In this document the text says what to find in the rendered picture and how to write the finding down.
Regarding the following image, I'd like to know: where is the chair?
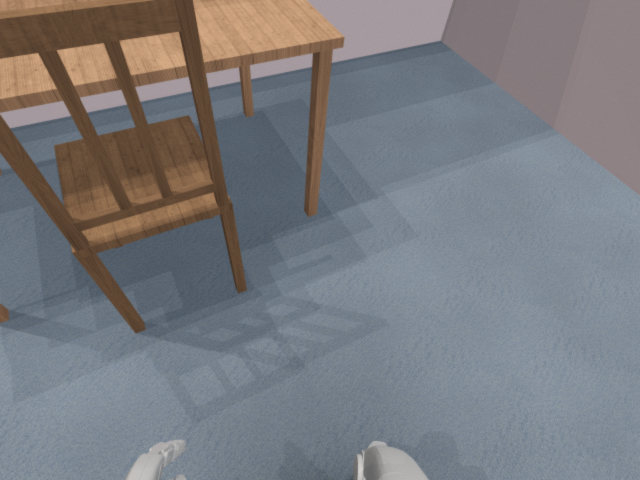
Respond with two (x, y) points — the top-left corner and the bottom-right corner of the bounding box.
(0, 0), (247, 333)

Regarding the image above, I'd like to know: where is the right robot thigh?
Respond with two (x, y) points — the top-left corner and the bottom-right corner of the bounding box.
(353, 445), (429, 480)

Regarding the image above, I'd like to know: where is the table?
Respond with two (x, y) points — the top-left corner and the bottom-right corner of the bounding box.
(0, 0), (344, 323)

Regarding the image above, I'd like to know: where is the robot left hand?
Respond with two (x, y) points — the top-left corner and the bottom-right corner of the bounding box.
(125, 440), (186, 480)

